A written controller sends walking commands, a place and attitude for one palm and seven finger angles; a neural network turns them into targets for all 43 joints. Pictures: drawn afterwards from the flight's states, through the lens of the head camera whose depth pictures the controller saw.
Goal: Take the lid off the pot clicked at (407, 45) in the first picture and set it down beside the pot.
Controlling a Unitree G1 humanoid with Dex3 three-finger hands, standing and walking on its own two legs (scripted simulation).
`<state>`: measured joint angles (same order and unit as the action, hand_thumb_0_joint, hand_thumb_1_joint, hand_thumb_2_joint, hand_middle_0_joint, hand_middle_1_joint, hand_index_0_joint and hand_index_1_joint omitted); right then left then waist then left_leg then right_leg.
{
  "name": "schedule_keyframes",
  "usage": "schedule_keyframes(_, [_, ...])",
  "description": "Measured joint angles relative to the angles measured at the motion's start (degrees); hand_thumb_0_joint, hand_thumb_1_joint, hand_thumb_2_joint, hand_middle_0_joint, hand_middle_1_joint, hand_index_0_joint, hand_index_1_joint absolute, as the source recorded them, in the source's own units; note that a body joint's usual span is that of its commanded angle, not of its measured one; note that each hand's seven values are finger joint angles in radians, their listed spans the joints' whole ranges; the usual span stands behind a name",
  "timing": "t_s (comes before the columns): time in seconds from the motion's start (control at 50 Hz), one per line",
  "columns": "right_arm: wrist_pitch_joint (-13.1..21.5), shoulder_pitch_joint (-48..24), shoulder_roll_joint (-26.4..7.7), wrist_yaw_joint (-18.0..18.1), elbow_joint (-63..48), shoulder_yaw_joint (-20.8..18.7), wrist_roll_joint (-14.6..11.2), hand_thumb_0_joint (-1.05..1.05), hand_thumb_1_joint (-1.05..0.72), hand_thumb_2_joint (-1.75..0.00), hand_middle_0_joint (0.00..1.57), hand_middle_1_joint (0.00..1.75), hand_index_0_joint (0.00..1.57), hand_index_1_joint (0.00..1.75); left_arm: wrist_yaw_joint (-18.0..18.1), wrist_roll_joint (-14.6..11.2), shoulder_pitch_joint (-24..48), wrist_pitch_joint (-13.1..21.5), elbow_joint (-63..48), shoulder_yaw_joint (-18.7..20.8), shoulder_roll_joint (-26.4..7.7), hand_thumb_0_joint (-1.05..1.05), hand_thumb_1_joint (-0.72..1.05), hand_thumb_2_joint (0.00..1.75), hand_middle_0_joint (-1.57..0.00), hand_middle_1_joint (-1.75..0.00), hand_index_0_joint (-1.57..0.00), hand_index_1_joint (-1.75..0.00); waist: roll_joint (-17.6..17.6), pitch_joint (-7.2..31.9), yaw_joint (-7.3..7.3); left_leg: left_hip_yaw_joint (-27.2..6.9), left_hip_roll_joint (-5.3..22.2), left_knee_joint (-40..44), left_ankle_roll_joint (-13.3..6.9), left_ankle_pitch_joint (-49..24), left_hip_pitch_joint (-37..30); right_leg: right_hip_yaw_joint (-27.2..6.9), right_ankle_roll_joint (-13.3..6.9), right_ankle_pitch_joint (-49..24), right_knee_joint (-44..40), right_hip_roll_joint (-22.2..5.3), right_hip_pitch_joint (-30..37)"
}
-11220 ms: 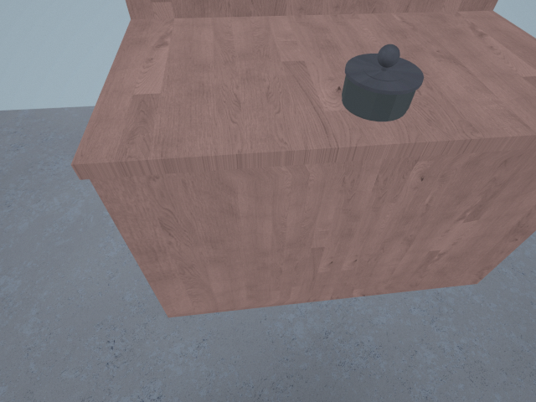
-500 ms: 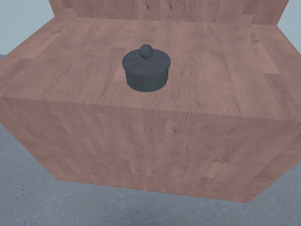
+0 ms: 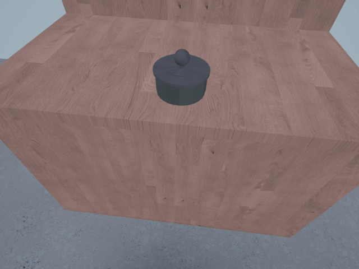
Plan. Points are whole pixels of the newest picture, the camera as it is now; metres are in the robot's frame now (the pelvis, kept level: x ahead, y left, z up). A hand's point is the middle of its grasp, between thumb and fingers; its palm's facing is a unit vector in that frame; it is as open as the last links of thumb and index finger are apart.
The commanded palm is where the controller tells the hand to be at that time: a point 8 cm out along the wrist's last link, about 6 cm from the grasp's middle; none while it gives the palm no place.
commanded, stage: look again from close up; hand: left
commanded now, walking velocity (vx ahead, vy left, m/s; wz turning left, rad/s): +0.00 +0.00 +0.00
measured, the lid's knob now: (181, 57) +0.61 +0.04 +0.17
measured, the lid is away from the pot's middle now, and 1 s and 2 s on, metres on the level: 0.00 0.00 0.00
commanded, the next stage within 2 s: shuffle to correct the standing spot in 0.30 s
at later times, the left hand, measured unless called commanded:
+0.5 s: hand out of the picture -0.03 +0.17 -0.17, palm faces +0.03 -0.98 -0.18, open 7.4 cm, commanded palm none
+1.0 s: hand out of the picture +0.05 +0.14 -0.19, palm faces +0.03 -0.99 -0.11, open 7.4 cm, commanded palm none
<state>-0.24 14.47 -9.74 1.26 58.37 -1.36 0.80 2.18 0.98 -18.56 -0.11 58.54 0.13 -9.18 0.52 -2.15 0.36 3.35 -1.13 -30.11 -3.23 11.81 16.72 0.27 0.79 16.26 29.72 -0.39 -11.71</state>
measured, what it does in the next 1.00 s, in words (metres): shifts its weight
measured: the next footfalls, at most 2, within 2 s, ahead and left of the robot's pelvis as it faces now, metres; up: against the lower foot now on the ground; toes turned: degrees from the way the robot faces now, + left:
right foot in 1.38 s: +0.35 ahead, -0.22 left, +0.00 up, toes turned -6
left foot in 1.82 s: +0.18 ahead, +0.05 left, +0.00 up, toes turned +1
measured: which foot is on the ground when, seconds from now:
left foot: down 0.00-1.00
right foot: down 0.00-0.96, up 0.98-1.00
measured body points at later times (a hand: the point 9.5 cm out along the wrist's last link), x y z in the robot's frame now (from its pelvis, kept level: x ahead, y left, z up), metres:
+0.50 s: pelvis -0.01 +0.00 +0.00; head +0.00 +0.00 +0.45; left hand -0.03 +0.22 -0.16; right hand +0.00 -0.22 -0.15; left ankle +0.05 +0.08 -0.73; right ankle +0.00 -0.13 -0.73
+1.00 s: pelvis +0.09 -0.01 -0.01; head +0.09 +0.01 +0.44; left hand +0.05 +0.19 -0.18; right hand +0.08 -0.23 -0.15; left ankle +0.05 +0.08 -0.73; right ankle +0.00 -0.12 -0.71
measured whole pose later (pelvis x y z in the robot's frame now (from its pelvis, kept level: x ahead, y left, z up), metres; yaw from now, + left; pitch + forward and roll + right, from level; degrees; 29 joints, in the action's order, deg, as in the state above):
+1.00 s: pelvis +0.09 -0.01 -0.01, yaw -2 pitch +0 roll +0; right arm 3.1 18.2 -6.9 1.5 60.6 -2.4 1.4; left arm 0.5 1.3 -22.7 0.4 62.2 2.3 -6.7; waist -2.7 -0.6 0.0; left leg 6.4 0.3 -35.8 -2.9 22.8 13.2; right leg 0.0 -1.8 27.3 45.8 0.3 -13.6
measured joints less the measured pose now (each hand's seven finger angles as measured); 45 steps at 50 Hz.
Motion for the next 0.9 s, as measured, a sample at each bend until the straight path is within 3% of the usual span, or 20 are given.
schedule_keyframes(0.48, [-0.3,1.4,1.2,0.0,3.0,-0.1,0.0,0.0,-0.92,-0.9,0.2,0.3,0.2,0.3,-0.3,0.1,-1.1,0.3,2.4,-0.1,0.9,0.01,0.91,0.9,-0.2,-0.3,-0.2,-0.3,-0.3,-0.4,0.12,0.1,-0.3,3.2,0.0,-2.4,-0.2,-0.1,-0.1,-1.7,-2.1,-0.3,-0.4])
schedule_keyframes(0.58, [-0.5,2.2,1.4,0.0,2.9,-0.6,0.4,0.0,-0.92,-0.9,0.2,0.3,0.2,0.3,-1.2,0.5,-2.3,-0.3,2.1,0.7,1.2,0.01,0.91,0.9,-0.2,-0.3,-0.2,-0.3,0.0,1.1,0.21,0.9,0.4,2.3,0.2,1.1,0.2,-1.0,-1.3,3.6,-0.5,0.4,-1.4])
schedule_keyframes(0.66, [-0.1,2.7,1.6,0.1,2.7,-1.0,0.4,0.0,-0.91,-0.9,0.2,0.3,0.2,0.3,-1.8,0.5,-3.0,-0.2,1.9,1.3,1.3,0.01,0.91,0.9,-0.2,-0.3,-0.2,-0.3,-0.1,1.3,0.1,1.4,0.9,1.2,0.5,3.3,0.6,-1.4,-2.0,3.8,0.1,0.8,-1.9])
schedule_keyframes(0.76, [0.6,3.7,1.5,0.2,2.9,-1.3,0.3,0.0,-0.91,-0.9,0.2,0.3,0.2,0.3,-2.0,0.4,-3.8,0.3,2.2,1.7,1.7,0.01,0.91,0.9,-0.2,-0.3,-0.2,-0.3,-0.1,1.2,-0.09,1.3,1.5,-1.7,1.1,4.3,0.7,-1.1,-1.9,1.6,1.2,1.2,-1.3])
schedule_keyframes(0.9, [1.0,4.9,1.6,0.0,3.7,-1.4,0.0,0.0,-0.91,-0.9,0.2,0.3,0.2,0.3,-1.5,0.4,-5.1,1.4,2.6,2.2,2.6,0.01,0.91,0.9,-0.2,-0.3,-0.2,-0.3,-0.2,2.0,-0.15,0.4,2.8,-8.2,1.6,9.0,0.3,0.6,-1.9,6.8,3.3,2.1,2.1])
